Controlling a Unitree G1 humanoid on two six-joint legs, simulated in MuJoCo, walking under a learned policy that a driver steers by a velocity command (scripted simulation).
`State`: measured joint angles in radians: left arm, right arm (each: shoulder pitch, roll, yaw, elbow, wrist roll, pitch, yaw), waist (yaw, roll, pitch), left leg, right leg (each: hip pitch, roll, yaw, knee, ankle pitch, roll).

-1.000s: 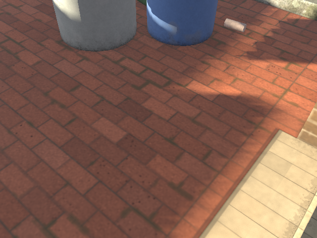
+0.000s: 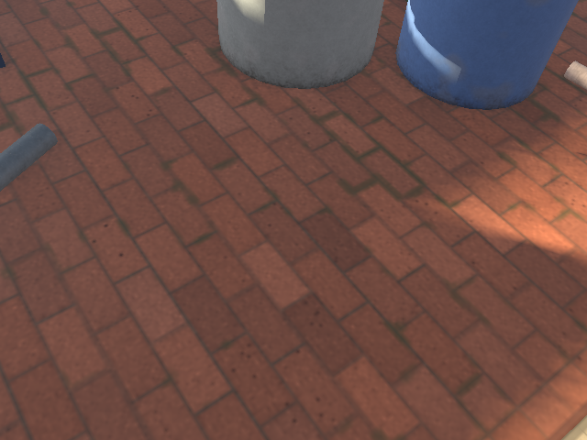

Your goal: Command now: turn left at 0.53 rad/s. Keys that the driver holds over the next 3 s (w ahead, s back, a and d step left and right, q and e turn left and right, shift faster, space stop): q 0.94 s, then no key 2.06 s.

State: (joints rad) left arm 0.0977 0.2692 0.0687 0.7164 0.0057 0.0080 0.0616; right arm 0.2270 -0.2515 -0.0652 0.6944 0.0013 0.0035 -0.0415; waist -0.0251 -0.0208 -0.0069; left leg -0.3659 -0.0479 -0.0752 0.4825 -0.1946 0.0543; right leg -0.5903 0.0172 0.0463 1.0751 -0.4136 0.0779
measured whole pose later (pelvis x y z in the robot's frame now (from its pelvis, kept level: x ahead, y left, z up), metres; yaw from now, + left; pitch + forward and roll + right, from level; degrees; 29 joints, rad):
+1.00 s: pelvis -0.06 +0.00 +0.00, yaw +35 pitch +3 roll -2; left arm 0.13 0.28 0.08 0.68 0.01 0.02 0.06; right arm 0.20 -0.26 -0.05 0.56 0.00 0.01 -0.03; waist 0.00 -0.03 0.02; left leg -0.33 -0.04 -0.10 0.51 -0.22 0.05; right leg -0.58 0.00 0.04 1.09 -0.34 0.08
